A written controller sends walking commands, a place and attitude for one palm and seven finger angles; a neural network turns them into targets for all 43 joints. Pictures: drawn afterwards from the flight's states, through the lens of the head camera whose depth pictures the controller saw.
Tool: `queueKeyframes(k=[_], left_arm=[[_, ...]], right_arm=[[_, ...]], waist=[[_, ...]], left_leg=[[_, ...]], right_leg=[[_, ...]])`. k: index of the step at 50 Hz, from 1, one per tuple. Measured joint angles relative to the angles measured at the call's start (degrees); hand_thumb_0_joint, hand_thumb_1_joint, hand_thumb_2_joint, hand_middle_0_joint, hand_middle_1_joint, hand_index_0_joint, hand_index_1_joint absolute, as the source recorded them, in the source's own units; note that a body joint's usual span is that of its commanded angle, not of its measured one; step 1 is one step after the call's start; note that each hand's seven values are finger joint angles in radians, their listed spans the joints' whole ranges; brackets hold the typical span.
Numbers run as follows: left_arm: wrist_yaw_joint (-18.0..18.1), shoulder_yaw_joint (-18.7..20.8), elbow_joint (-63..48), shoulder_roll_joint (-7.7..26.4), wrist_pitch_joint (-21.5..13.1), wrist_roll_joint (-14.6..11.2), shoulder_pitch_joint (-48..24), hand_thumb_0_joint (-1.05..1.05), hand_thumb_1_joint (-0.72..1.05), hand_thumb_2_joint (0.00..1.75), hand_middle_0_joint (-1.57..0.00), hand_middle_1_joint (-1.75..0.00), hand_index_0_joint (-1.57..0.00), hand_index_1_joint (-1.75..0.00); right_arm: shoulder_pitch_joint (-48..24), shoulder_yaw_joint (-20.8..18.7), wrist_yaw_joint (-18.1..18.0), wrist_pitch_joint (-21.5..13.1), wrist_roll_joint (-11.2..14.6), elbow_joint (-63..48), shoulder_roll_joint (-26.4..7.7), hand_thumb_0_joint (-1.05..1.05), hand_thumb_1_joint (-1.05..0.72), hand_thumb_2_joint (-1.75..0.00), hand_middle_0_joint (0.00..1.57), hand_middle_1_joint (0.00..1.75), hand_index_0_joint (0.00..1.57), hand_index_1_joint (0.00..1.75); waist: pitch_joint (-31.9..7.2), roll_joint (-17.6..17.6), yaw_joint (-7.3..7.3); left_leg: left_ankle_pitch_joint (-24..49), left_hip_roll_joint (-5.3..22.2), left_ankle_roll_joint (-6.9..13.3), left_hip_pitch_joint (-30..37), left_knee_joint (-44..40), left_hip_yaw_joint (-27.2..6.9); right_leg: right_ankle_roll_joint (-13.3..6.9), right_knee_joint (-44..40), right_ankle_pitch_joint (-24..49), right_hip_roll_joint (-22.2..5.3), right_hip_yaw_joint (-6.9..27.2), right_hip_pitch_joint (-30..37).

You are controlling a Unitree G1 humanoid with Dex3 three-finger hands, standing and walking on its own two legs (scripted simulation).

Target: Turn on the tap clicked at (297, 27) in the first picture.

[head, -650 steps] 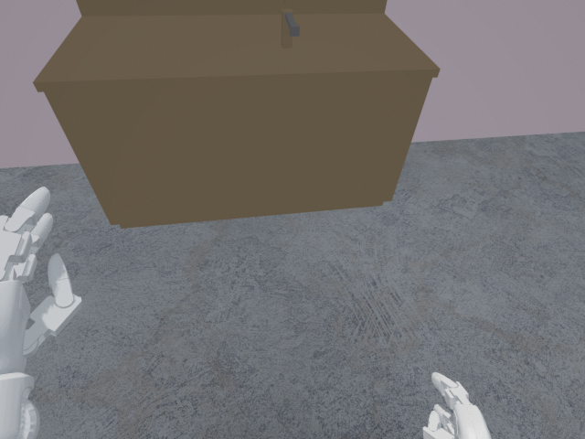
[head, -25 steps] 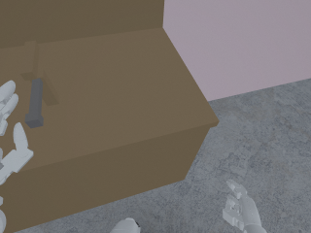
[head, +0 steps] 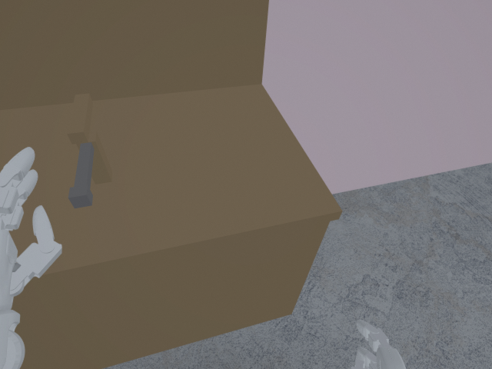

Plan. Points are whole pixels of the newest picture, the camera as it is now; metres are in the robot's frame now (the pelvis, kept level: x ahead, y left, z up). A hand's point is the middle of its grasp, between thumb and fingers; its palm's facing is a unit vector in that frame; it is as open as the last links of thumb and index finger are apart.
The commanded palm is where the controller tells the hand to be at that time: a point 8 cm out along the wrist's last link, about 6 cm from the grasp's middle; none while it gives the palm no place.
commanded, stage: come to a stop and stand still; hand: left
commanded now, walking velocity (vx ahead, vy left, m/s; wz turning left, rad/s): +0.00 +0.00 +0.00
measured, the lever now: (81, 196) +0.35 +0.32 +0.08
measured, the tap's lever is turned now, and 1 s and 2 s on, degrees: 0 0 0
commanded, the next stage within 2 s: look again from close up in 1.08 s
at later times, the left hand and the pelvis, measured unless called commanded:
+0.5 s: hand (69, 214) +0.26 +0.27 +0.15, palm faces +0.29 -0.86 -0.42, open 7.4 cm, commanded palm +0.21 +0.30 +0.18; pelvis +0.03 +0.03 +0.00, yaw -3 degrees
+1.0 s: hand (83, 186) +0.30 +0.26 +0.17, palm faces +0.35 -0.85 -0.40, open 7.4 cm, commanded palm +0.24 +0.29 +0.18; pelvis +0.08 +0.02 +0.00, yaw -1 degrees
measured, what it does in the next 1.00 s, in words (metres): shifts its weight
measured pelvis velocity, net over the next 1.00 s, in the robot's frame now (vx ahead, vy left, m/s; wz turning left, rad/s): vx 0.08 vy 0.02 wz -0.02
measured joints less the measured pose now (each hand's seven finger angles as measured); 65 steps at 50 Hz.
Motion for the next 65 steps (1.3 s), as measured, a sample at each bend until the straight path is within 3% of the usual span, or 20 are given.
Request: queueKeyframes(k=[4,8,10,11,13,17,22,26,31,35,44,55,65], left_arm=[[0.2,-0.8,2.1,-1.2,0.9,-0.1,-1.9,0.01,0.89,0.90,-0.21,-0.30,-0.21,-0.30],[0.3,-1.1,2.3,-1.3,1.3,-0.1,-3.3,0.01,0.89,0.90,-0.21,-0.30,-0.20,-0.30],[-2.0,0.7,4.9,3.7,-0.7,2.4,-10.2,0.01,0.89,0.90,-0.21,-0.30,-0.21,-0.30],[-2.1,1.9,7.3,5.7,-2.6,1.7,-13.7,0.01,0.89,0.90,-0.21,-0.30,-0.21,-0.30],[-2.0,4.1,10.0,6.5,-3.8,0.2,-16.6,0.01,0.89,0.90,-0.21,-0.30,-0.21,-0.30],[-2.2,3.4,7.0,3.3,-4.2,-1.0,-10.1,0.01,0.90,0.90,-0.20,-0.30,-0.20,-0.30],[-3.5,-0.5,4.0,2.2,-4.6,0.7,-2.3,0.01,0.89,0.90,-0.20,-0.30,-0.20,-0.30],[-2.8,1.2,4.3,3.4,-4.2,1.3,-3.6,0.01,0.89,0.90,-0.21,-0.30,-0.21,-0.30],[-1.1,2.9,1.9,2.1,-4.2,1.1,-5.9,0.01,0.89,0.90,-0.21,-0.30,-0.21,-0.30],[-0.9,1.9,-0.2,1.1,-4.4,1.1,-5.4,0.01,0.89,0.90,-0.21,-0.30,-0.21,-0.30],[-1.4,1.6,-0.3,2.7,-2.1,0.1,-2.2,0.01,0.89,0.90,-0.21,-0.30,-0.21,-0.30],[-0.6,0.7,0.0,1.6,-0.9,-0.5,-1.2,0.01,0.89,0.90,-0.21,-0.30,-0.21,-0.30],[-0.3,-0.5,2.5,0.5,-0.5,-0.5,-1.8,0.01,0.89,0.90,-0.21,-0.30,-0.21,-0.30]], right_arm=[[-1.1,-0.2,-0.3,0.2,-0.1,0.2,-0.9,0.01,-0.90,-0.90,0.20,0.30,0.20,0.30],[-2.1,-0.4,-0.3,0.3,0.0,-0.5,-1.4,0.01,-0.90,-0.90,0.20,0.30,0.20,0.30],[-1.2,-0.7,-0.9,-1.7,-0.4,-0.8,-1.4,0.01,-0.90,-0.90,0.20,0.30,0.20,0.30],[-1.5,-0.5,-0.7,-2.3,-0.1,-0.3,-1.5,0.01,-0.90,-0.90,0.20,0.30,0.20,0.30],[-2.4,-0.5,0.3,-2.6,0.3,-0.4,-1.8,0.01,-0.90,-0.90,0.20,0.30,0.20,0.30],[-2.2,-0.8,1.2,-2.9,0.8,-2.4,-2.2,0.01,-0.90,-0.90,0.20,0.30,0.20,0.30],[-0.7,-0.3,0.4,-3.3,0.5,-3.4,-1.2,0.01,-0.90,-0.90,0.20,0.30,0.20,0.30],[-0.3,0.5,0.3,-3.2,0.1,-2.9,0.2,0.01,-0.90,-0.90,0.20,0.30,0.20,0.30],[-1.0,1.4,1.3,-3.5,-0.3,-1.2,1.3,0.01,-0.90,-0.90,0.20,0.30,0.20,0.30],[-2.4,1.2,1.7,-3.1,-0.4,-1.0,1.5,0.01,-0.90,-0.90,0.20,0.30,0.20,0.30],[-5.7,0.2,1.0,-0.4,0.2,-3.2,0.5,0.01,-0.90,-0.90,0.20,0.30,0.20,0.30],[-4.4,-0.9,-0.2,1.9,0.5,-3.5,-1.4,0.01,-0.90,-0.90,0.20,0.30,0.20,0.30],[-2.5,-0.7,-0.7,2.3,0.4,-2.8,-1.4,0.01,-0.90,-0.90,0.20,0.30,0.20,0.30]], waist=[[0.2,0.1,0.72],[0.8,-0.4,0.56],[1.5,-1.1,2.15],[1.8,-1.4,2.65],[2.2,-1.1,2.67],[1.5,-0.7,0.98],[1.2,-2.0,0.11],[2.4,-3.2,0.61],[2.6,-3.5,1.23],[2.1,-3.3,1.05],[1.5,-2.5,0.11],[0.1,-1.6,0.65],[-0.1,-0.7,0.09]], left_leg=[[0.2,-0.1,0.1,0.7,-0.5,0.0],[0.7,-0.3,0.0,1.3,-1.3,0.1],[2.3,0.1,0.6,-0.1,-1.0,0.0],[4.0,0.2,0.4,-0.3,-1.3,-0.1],[6.6,0.8,-0.4,-0.1,-1.6,0.3],[5.3,0.3,-0.2,1.0,-2.2,2.7],[5.5,-1.2,1.2,2.2,-4.3,4.5],[4.4,-1.9,1.7,2.2,-3.5,4.2],[2.8,-1.9,1.6,2.2,-2.8,3.3],[2.0,-2.0,1.5,2.3,-2.8,3.1],[0.8,-1.5,1.0,3.0,-2.7,2.9],[1.2,-1.0,0.3,4.4,-3.5,2.2],[2.7,-0.8,0.2,4.5,-4.7,1.9]], right_leg=[[-0.1,-0.1,0.0,-0.1,0.1,0.5],[-0.1,0.1,-0.4,-0.3,0.2,0.6],[0.0,0.2,0.5,-0.1,-0.4,-0.3],[-0.1,0.7,0.2,0.1,-0.5,-0.8],[-0.1,1.1,-0.2,0.5,0.1,-1.0],[0.6,0.2,-0.7,-0.2,2.6,-0.6],[0.9,0.1,-2.7,-2.0,3.9,-0.6],[1.1,0.3,-2.4,-2.8,3.2,-0.2],[2.1,-1.4,-2.9,-2.8,2.2,1.3],[2.3,-2.2,-3.4,-2.9,2.0,1.9],[1.9,-2.8,-4.2,-2.5,1.8,2.9],[1.3,-3.7,-3.9,-1.9,1.1,4.4],[1.2,-4.9,-2.5,-1.8,0.8,4.6]])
